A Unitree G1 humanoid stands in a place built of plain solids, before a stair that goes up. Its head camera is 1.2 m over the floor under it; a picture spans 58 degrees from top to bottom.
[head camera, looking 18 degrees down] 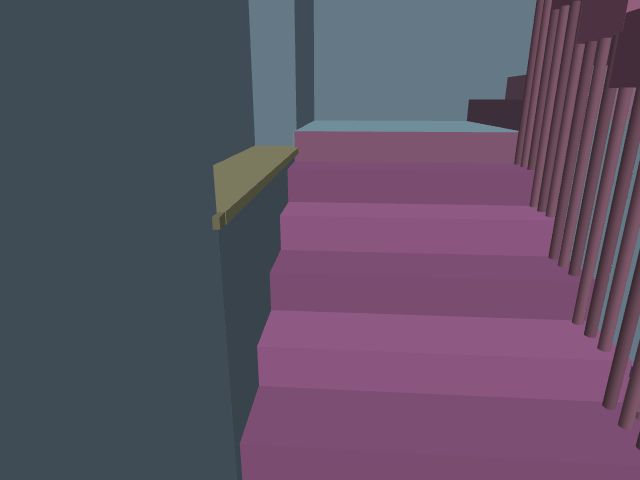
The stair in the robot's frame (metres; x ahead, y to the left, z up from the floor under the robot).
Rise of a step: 0.17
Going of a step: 0.29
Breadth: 1.31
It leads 4 degrees to the right of straight ahead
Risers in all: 6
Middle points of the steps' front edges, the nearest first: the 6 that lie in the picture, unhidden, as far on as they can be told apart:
1.05 -0.40 0.17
1.33 -0.42 0.34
1.62 -0.44 0.52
1.91 -0.46 0.69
2.19 -0.49 0.86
2.48 -0.51 1.03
